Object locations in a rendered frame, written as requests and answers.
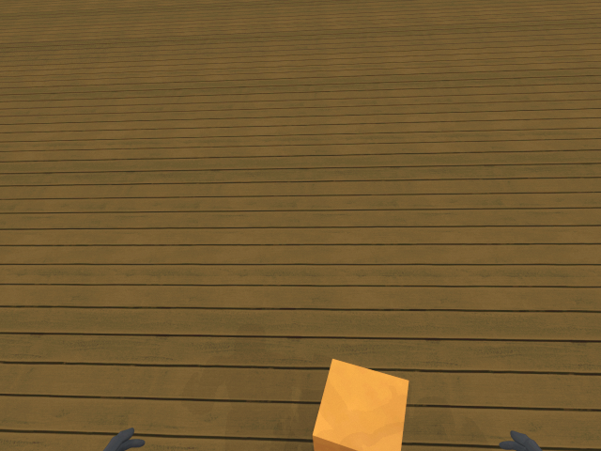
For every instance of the robot left hand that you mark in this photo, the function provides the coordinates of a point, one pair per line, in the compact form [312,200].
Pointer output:
[121,441]

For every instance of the carton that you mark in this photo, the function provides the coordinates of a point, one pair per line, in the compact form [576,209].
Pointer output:
[361,410]

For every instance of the robot right hand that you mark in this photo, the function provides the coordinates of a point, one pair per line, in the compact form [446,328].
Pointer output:
[521,443]

